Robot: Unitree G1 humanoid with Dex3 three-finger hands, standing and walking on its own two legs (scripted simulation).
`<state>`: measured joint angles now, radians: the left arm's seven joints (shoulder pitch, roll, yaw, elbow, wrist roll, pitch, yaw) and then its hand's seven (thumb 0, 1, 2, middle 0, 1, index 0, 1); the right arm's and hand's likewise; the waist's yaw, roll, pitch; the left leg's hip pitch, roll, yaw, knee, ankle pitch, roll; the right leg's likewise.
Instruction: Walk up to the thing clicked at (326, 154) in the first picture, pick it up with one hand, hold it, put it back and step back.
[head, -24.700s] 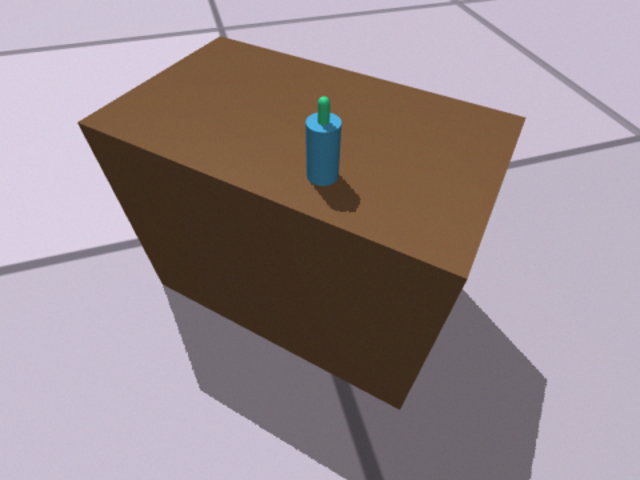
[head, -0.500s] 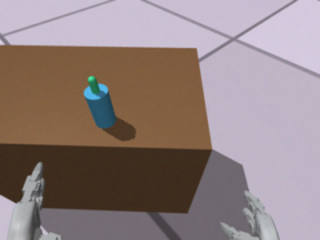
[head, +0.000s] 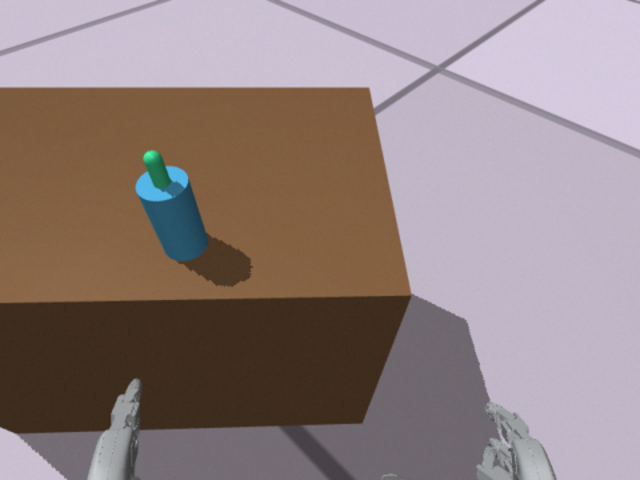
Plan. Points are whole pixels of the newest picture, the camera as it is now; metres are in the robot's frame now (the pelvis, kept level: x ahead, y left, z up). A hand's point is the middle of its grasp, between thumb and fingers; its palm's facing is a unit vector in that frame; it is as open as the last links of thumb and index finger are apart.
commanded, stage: home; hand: left
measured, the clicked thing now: (170, 204) +0.47 +0.21 +0.07
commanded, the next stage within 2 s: stand in 1.98 s
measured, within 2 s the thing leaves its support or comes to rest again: neither
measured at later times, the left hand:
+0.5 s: hand (176, 469) +0.16 +0.18 -0.06, palm faces +0.12 -0.96 -0.26, open 17.5 cm
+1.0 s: hand (175, 464) +0.17 +0.18 -0.06, palm faces +0.11 -0.96 -0.27, open 17.5 cm
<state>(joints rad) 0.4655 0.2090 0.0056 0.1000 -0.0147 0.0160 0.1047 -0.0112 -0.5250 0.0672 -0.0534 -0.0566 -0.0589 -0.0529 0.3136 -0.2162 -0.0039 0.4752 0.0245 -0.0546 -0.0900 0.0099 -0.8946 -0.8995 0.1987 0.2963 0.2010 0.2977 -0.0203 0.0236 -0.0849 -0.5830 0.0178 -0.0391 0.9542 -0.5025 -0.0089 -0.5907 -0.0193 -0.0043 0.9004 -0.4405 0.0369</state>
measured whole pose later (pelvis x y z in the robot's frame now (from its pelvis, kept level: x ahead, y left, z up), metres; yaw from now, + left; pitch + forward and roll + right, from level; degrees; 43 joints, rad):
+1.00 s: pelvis +0.00 +0.00 +0.00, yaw +0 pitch +8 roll -2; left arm 0.47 0.20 -0.01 0.01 -0.01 0.23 0.13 -0.01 -0.55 0.04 -0.05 -0.05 -0.06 -0.05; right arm 0.28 -0.21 0.01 0.52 0.01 -0.12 -0.15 0.01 -0.90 -0.90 0.20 0.30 0.20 0.30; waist -0.02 0.02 -0.10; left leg -0.59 0.03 -0.05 0.96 -0.51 -0.02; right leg -0.59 -0.01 -0.02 0.90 -0.44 0.03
